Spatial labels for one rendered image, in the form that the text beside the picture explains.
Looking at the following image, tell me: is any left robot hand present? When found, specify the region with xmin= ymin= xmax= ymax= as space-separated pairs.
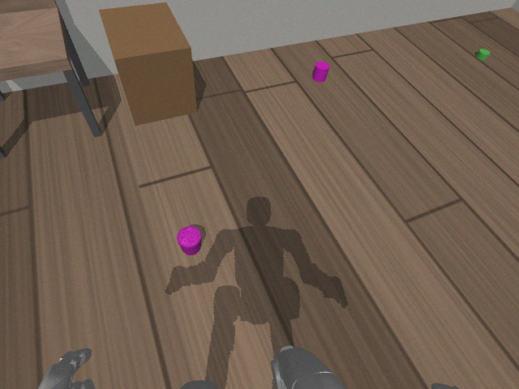
xmin=38 ymin=348 xmax=96 ymax=389

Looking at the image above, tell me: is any chair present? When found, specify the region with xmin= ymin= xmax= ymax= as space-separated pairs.
xmin=0 ymin=0 xmax=102 ymax=159

